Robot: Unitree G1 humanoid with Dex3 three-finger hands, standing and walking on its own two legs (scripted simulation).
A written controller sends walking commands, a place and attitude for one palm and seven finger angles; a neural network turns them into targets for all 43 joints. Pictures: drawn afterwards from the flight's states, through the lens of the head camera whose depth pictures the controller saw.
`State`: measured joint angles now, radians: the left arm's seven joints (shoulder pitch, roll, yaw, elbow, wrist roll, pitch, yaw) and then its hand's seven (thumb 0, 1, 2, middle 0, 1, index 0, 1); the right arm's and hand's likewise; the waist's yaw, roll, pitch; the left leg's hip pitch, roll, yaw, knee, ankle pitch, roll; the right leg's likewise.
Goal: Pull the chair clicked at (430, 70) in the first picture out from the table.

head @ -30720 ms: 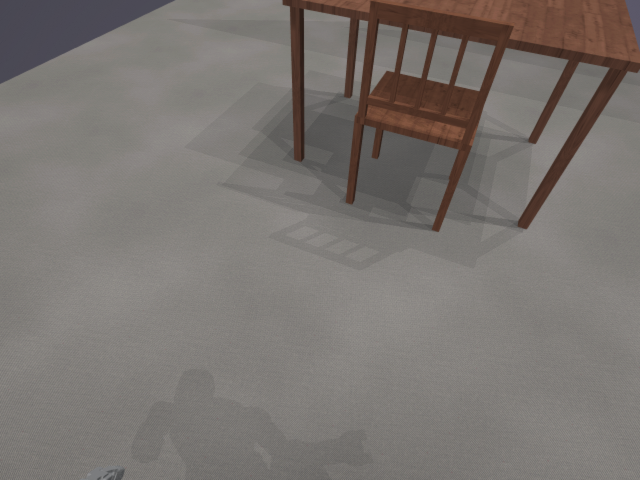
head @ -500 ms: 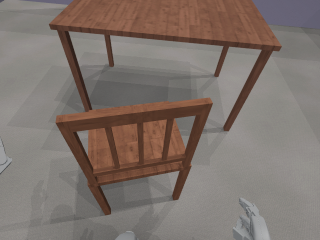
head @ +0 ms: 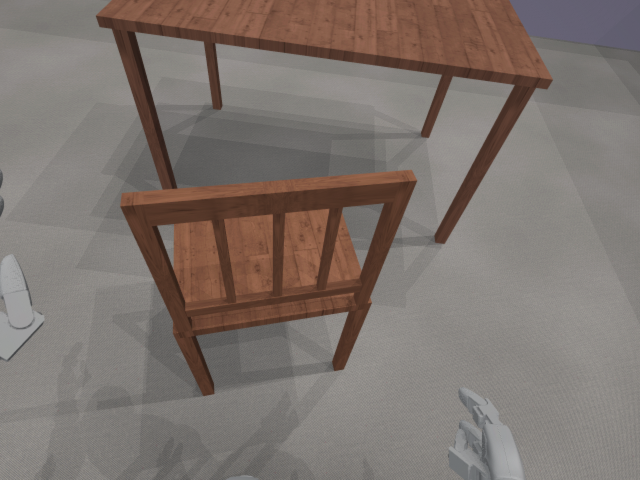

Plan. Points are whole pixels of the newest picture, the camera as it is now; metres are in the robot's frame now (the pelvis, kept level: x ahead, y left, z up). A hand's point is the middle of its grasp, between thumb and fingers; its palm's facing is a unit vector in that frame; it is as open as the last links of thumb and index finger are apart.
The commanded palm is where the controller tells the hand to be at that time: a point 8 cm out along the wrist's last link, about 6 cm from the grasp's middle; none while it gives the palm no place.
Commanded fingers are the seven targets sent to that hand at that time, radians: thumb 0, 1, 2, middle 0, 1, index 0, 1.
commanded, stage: step back with the hand held close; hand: left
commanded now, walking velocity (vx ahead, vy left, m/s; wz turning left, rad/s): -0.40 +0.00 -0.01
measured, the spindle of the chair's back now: (278, 257) +0.48 +0.10 -0.10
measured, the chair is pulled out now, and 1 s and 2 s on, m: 0.47 0.47 0.47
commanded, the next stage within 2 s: stop stepping back and stand still in 0.02 s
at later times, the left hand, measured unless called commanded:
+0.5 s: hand out of the picture +0.09 +0.23 +0.17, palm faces +0.45 -0.78 -0.44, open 7.5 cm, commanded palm +0.04 +0.27 +0.18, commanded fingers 0.00 0.90 0.90 -0.20 -0.30 -0.20 -0.30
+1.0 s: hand out of the picture +0.10 +0.23 +0.08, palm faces +0.36 -0.82 -0.44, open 7.4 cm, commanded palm none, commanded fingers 0.00 0.90 0.90 -0.20 -0.30 -0.20 -0.30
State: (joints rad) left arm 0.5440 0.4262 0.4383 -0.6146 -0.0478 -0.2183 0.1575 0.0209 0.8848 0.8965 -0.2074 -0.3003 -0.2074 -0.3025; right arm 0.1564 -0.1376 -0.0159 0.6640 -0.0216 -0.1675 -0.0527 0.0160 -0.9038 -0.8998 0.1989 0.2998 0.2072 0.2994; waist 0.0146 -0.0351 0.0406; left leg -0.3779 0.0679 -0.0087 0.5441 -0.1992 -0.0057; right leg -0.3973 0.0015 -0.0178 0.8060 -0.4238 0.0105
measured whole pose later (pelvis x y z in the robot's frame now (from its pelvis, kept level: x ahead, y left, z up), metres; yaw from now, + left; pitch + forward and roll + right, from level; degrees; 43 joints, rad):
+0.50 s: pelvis -0.10 -0.03 +0.00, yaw +1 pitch -2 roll +0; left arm 0.59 0.40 0.40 -0.49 -0.03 -0.19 0.17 0.02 0.88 0.90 -0.21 -0.30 -0.21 -0.30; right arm 0.28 -0.25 -0.06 0.67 0.03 -0.11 -0.08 0.02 -0.91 -0.90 0.19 0.30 0.20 0.30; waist -0.03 -0.02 -0.03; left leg -0.20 0.00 0.01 0.51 -0.27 0.00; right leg -0.24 -0.07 -0.05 0.51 -0.24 0.03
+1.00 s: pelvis -0.10 -0.04 -0.01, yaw +3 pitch +0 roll -1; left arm 0.37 0.33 0.26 -0.11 0.02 -0.09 0.08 0.01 0.89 0.90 -0.20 -0.30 -0.20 -0.30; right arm 0.22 -0.23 -0.03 0.75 -0.01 -0.09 -0.01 0.01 -0.90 -0.90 0.20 0.30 0.21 0.30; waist 0.01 0.05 -0.05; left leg -0.30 0.01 -0.03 0.60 -0.30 -0.01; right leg -0.31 -0.04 -0.06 0.57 -0.26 0.02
